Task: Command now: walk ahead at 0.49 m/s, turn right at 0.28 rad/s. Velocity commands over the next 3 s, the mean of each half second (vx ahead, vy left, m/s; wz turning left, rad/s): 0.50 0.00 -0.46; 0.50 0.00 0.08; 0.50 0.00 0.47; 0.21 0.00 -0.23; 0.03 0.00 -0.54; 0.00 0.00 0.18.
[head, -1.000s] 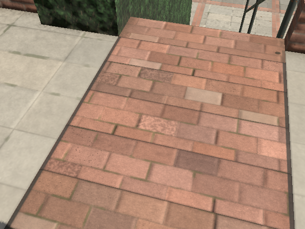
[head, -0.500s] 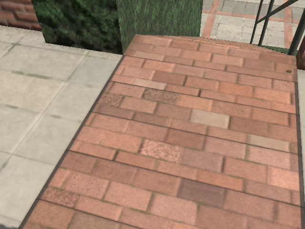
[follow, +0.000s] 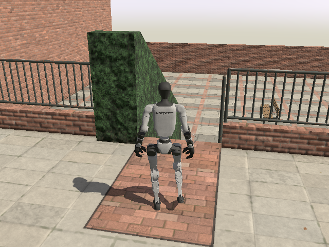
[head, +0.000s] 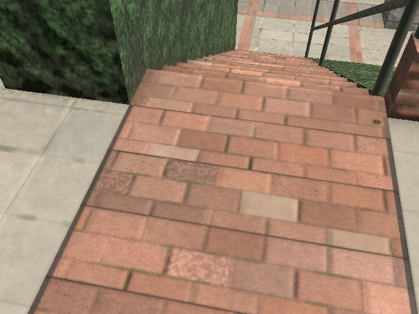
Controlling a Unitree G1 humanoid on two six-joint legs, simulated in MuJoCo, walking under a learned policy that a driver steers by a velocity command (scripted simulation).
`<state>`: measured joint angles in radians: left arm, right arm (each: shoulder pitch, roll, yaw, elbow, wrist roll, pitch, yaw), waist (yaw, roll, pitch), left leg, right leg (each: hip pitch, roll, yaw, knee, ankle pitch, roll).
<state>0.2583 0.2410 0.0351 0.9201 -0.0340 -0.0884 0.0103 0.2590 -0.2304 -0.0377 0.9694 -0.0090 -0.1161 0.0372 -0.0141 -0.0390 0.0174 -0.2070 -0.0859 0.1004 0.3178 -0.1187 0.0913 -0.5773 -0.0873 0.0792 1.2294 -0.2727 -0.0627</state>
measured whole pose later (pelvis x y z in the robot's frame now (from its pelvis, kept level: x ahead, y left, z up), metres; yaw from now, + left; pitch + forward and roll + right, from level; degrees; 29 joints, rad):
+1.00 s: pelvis +0.57 -0.13 -0.02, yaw -9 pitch +3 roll +0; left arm 0.30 0.27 0.04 0.83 0.00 -0.08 0.00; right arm 0.14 -0.28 -0.05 0.75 0.02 -0.10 0.05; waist 0.01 0.00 0.03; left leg -0.49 -0.07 0.03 0.59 -0.15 0.10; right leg -0.20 0.05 0.02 1.06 -0.48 -0.03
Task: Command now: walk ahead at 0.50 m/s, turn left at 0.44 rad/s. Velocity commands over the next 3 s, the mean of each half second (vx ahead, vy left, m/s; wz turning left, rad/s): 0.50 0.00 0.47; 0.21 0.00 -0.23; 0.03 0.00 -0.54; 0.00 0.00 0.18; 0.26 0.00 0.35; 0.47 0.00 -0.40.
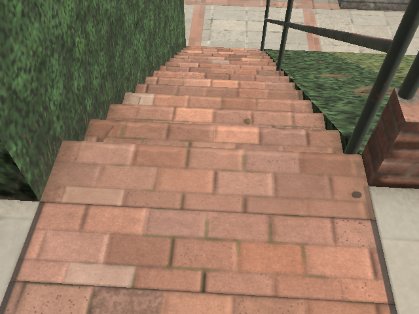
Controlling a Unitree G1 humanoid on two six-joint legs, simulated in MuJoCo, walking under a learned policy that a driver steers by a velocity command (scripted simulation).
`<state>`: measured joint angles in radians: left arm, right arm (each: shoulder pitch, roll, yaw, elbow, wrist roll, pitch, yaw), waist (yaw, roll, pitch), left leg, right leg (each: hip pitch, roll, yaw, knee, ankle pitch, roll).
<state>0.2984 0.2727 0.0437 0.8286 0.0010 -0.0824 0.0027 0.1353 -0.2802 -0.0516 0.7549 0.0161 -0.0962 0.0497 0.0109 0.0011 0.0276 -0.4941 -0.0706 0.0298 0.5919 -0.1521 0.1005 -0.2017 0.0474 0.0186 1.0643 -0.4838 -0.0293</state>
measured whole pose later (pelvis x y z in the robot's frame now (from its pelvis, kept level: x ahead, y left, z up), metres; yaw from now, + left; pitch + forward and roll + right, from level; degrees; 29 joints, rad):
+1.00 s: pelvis +0.41 +0.03 +0.02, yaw +4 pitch +2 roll +0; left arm 0.25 0.33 0.08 0.73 -0.02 0.04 0.03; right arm 0.12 -0.24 -0.04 0.67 -0.02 -0.01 -0.03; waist 0.02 -0.03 0.03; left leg -0.36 0.02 0.03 0.46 -0.14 0.02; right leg -0.54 0.01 0.04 1.12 -0.47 0.07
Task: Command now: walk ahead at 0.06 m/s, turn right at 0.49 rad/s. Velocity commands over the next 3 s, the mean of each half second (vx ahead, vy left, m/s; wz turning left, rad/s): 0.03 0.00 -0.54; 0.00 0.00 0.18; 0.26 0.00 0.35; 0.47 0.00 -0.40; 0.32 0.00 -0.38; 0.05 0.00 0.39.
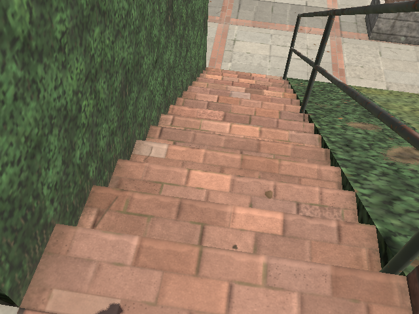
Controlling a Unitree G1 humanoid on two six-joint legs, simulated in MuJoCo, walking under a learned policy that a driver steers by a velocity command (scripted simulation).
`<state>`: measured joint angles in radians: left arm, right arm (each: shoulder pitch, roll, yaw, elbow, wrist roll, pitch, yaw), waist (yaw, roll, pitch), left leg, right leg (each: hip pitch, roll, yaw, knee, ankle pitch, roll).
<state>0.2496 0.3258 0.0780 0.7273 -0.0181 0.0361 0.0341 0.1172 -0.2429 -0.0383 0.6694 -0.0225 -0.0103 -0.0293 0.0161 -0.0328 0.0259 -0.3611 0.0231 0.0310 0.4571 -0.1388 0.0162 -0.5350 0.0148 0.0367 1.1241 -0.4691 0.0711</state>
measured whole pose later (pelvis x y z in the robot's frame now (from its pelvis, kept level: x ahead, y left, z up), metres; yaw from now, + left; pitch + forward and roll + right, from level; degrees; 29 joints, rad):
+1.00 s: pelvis +0.00 -0.03 -0.01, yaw -7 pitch +1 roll -1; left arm 0.21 0.29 0.08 0.64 0.03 0.01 0.03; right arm 0.17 -0.31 -0.08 0.69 0.02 0.03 -0.02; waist 0.00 0.02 0.04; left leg -0.43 -0.03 -0.10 0.88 -0.48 -0.02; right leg -0.31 0.02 -0.06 0.57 -0.28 -0.04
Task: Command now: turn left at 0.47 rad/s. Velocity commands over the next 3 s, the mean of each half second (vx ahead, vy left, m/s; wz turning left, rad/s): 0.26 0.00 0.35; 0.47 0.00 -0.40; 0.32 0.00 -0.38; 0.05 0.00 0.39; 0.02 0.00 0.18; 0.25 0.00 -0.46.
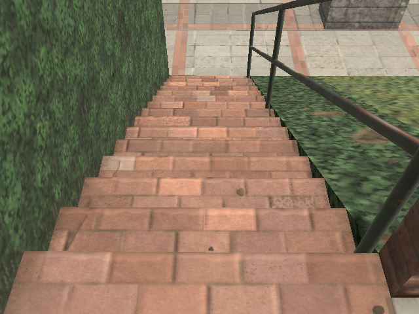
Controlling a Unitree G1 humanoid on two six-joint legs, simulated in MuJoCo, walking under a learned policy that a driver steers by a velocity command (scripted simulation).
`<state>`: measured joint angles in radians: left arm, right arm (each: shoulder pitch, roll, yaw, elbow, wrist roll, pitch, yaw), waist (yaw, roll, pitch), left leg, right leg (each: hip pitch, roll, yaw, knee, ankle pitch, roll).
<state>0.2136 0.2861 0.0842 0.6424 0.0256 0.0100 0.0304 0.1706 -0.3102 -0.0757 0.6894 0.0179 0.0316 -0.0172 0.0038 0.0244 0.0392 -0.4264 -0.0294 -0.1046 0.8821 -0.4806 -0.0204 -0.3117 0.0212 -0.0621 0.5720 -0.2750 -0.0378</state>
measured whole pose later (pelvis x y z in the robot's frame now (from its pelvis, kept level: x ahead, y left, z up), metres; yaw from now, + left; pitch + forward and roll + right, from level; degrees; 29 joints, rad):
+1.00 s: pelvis +0.37 +0.10 +0.01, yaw -5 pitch +2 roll -2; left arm 0.32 0.27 0.06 0.72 -0.01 -0.04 0.00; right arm 0.17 -0.30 -0.02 0.63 -0.02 -0.09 -0.03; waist 0.03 0.02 0.03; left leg -0.67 0.11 -0.11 0.97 -0.21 -0.05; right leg -0.24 0.14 0.09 0.40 -0.18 -0.11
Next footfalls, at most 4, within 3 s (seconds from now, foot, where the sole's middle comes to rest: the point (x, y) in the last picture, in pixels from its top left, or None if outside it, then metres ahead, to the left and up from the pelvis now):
0.24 left None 0.00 0.15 -0.77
0.74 right None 0.42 0.02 -0.76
1.12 left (149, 279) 0.58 0.23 -0.77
1.46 right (232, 275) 0.60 -0.04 -0.77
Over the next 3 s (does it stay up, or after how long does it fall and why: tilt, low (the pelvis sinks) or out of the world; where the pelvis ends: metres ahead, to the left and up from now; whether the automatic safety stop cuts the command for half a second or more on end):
stays up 0.49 0.04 0.00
